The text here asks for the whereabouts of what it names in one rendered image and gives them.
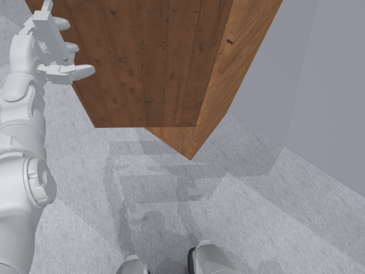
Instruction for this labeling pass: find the cupboard door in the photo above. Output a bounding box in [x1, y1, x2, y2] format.
[25, 0, 233, 128]

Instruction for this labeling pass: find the left robot upper arm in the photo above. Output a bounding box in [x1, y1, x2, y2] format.
[0, 156, 57, 274]

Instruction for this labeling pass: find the robot left shin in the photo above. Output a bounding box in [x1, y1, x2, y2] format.
[126, 255, 139, 261]

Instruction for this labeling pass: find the left robot forearm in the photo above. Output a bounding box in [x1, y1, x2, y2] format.
[0, 72, 47, 163]

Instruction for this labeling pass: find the robot right thigh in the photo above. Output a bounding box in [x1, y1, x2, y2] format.
[193, 244, 240, 274]

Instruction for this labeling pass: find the left robot hand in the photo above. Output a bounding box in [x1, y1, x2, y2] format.
[9, 15, 95, 86]

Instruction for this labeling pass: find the handle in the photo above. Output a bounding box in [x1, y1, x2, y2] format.
[32, 0, 75, 67]

